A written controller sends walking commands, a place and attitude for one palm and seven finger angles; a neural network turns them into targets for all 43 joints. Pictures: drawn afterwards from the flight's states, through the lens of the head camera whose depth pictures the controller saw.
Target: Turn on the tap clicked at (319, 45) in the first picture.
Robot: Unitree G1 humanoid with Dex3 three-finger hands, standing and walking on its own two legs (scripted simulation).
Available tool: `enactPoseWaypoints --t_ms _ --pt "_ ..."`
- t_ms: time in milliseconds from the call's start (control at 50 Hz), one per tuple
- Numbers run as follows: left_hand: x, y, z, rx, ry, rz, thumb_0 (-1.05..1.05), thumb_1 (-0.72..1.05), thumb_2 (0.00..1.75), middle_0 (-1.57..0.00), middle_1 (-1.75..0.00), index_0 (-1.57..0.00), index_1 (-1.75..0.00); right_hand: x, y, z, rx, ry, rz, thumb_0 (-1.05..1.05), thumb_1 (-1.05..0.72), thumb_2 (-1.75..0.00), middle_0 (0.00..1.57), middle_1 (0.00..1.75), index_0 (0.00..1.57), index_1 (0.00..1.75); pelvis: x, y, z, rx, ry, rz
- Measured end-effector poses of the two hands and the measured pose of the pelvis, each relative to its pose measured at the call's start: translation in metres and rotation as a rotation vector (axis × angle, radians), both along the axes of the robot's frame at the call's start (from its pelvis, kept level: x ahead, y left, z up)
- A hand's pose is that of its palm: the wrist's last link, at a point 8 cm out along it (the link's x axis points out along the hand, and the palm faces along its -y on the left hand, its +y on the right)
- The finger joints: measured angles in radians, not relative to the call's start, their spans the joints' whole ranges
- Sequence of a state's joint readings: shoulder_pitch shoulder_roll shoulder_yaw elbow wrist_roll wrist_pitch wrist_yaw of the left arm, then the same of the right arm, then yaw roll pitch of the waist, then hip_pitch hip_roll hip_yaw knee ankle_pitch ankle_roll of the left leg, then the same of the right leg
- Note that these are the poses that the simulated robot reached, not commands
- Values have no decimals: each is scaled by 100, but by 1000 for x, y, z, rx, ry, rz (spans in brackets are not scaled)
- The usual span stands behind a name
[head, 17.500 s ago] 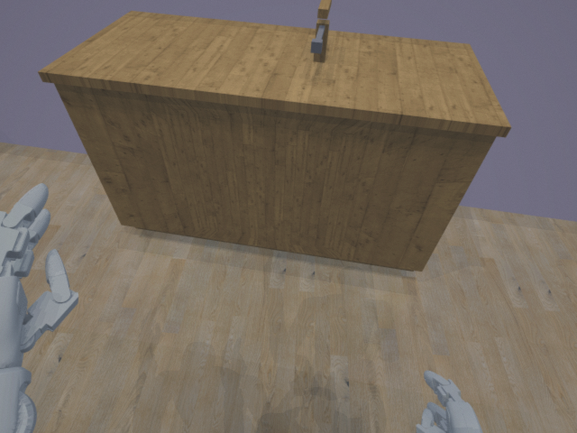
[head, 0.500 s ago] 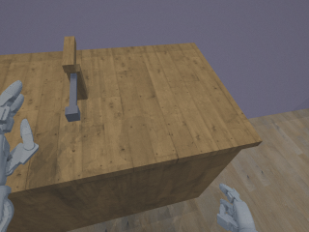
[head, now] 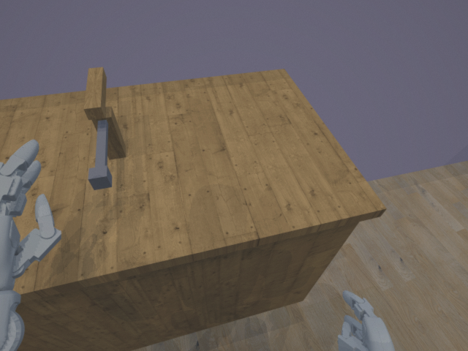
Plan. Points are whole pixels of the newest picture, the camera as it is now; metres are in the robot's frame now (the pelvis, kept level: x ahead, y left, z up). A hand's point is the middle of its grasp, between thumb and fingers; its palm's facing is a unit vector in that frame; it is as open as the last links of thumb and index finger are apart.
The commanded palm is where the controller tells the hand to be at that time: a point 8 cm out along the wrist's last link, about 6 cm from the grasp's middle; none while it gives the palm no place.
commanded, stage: shuffle to correct the standing spot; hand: left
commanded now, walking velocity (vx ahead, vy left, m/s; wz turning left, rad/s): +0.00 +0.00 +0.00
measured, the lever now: (100, 177) +0.35 +0.26 +0.11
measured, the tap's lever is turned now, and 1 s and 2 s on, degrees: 0 0 0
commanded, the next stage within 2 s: come to a stop and stand still in 0.64 s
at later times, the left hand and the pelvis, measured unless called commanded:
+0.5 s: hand (86, 227) +0.23 +0.21 +0.16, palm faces +0.34 -0.85 -0.39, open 7.4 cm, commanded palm +0.17 +0.25 +0.17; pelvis +0.00 -0.03 +0.00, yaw +0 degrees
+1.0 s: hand (102, 227) +0.23 +0.19 +0.16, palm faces +0.34 -0.81 -0.48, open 7.4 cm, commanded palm +0.17 +0.22 +0.17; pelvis +0.01 -0.06 +0.00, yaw +0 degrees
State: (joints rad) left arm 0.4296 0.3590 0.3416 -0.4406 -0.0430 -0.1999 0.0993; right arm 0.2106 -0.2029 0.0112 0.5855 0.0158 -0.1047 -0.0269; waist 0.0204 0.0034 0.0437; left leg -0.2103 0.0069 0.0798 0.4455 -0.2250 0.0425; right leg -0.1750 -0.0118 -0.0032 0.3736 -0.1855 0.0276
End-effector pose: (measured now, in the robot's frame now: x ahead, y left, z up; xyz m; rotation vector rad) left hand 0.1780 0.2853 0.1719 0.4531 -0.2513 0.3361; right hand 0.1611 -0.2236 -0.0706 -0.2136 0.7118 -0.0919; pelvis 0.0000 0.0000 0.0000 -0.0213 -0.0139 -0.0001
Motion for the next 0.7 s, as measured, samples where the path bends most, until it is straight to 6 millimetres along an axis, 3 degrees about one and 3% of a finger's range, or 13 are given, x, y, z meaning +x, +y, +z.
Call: enactPoseWaypoints --t_ms 300,420,700 --pt "4 -8 4 5 -15 -5 1 89 90 -21 -30 -21 -30 5 -6 3 10 -14 -2 1 -90 -90 20 30 20 30 0 -9 0 10 1 -5" --pt "8 -21 4 2 -12 -15 1 89 90 -21 -30 -21 -30 9 -11 2 31 -12 10 1 -90 -90 20 30 21 30 2 -21 0 11 8 -5" --pt "15 -60 3 22 37 -51 1 89 90 -21 -30 -21 -30 10 -62 -5 3 7 -31 1 -90 -90 20 30 21 30 6 -55 -6 2 23 -11"
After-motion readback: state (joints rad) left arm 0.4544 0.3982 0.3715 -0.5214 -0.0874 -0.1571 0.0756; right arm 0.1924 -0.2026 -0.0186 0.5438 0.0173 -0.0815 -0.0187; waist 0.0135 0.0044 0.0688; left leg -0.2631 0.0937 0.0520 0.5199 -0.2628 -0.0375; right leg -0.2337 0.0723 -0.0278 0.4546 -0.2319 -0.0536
